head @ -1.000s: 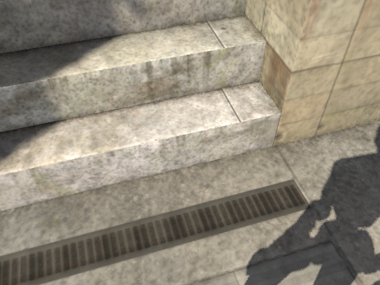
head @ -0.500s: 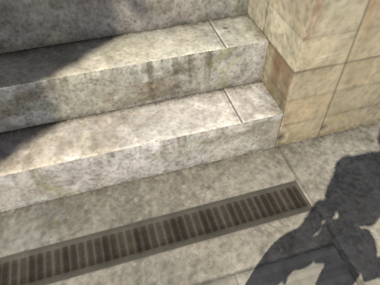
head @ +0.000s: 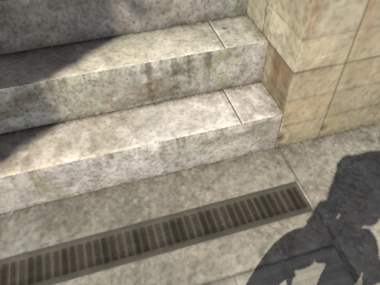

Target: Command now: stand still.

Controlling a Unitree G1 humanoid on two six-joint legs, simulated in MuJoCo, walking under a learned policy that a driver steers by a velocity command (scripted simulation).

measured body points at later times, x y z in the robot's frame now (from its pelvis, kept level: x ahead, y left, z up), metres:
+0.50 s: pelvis +0.05 +0.01 -0.01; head +0.05 +0.02 +0.44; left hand -0.07 +0.23 -0.16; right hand +0.07 -0.22 -0.16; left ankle +0.06 +0.11 -0.72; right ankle -0.07 -0.09 -0.74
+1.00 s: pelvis +0.28 +0.06 +0.00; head +0.31 +0.07 +0.44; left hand +0.44 +0.28 -0.14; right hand +0.17 -0.14 -0.14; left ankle +0.14 +0.13 -0.74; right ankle +0.45 -0.05 -0.70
